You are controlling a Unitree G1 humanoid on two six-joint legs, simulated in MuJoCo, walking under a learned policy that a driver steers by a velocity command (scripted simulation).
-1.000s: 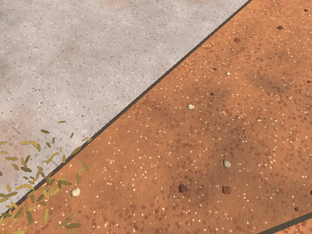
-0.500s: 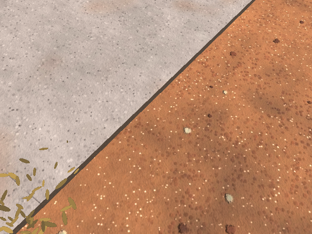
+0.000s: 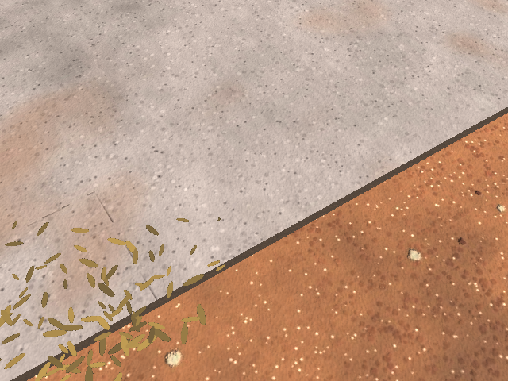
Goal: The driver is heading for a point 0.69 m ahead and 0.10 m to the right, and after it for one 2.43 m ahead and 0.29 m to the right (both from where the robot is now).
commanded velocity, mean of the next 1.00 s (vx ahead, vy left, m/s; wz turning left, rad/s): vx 0.36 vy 0.00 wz -0.21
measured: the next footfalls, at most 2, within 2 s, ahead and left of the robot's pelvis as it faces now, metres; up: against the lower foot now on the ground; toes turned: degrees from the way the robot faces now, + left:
left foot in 0.06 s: +0.04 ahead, +0.13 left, +0.00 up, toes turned +4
right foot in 0.66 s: +0.30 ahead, -0.16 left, +0.00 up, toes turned -13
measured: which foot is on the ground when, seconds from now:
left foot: up 0.00-0.04, down 0.06-0.66, up 0.68-1.00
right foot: down 0.00-0.06, up 0.08-0.64, down 0.66-1.00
